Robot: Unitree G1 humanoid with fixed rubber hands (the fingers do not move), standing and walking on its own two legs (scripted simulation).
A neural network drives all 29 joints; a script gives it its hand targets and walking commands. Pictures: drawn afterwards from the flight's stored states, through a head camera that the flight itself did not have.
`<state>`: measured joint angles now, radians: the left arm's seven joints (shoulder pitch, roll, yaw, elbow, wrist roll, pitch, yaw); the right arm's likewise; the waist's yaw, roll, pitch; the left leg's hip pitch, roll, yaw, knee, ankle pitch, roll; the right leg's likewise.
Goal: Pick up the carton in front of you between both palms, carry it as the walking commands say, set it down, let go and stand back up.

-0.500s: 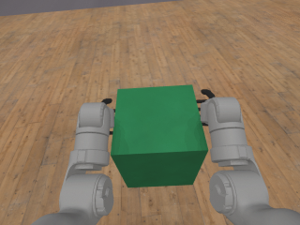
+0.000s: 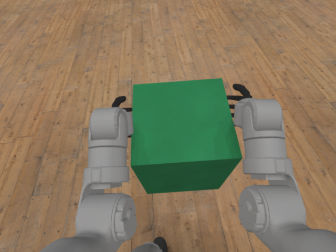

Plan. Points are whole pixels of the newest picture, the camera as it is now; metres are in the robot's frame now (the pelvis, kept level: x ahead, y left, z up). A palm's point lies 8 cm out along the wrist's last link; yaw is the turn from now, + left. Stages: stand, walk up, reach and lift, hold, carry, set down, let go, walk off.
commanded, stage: carry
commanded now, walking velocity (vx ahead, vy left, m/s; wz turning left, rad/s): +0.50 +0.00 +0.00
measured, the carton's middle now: (180, 142) +0.38 +0.00 +0.02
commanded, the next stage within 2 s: none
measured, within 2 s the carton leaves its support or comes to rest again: neither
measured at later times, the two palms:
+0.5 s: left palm (139, 63) +0.61 +0.12 +0.11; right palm (234, 55) +0.62 -0.16 +0.12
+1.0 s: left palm (144, 18) +0.92 +0.13 +0.11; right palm (216, 12) +0.93 -0.15 +0.12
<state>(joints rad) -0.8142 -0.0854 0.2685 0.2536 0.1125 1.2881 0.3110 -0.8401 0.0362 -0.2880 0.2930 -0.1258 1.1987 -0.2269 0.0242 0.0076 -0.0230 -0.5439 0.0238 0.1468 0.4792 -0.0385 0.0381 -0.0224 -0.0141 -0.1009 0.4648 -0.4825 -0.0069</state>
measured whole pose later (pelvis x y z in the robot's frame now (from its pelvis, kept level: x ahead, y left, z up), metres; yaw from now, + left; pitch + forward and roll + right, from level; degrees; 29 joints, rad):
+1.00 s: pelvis +0.63 -0.01 +0.01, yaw +0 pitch +3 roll +1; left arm -0.34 -0.18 0.15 -0.12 0.14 1.25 0.26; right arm -0.36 0.18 -0.17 -0.14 -0.14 1.19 -0.25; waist 0.01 0.00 -0.12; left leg -0.54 0.06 0.19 0.49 -0.02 0.02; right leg 0.13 -0.04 -0.18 0.24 -0.41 0.02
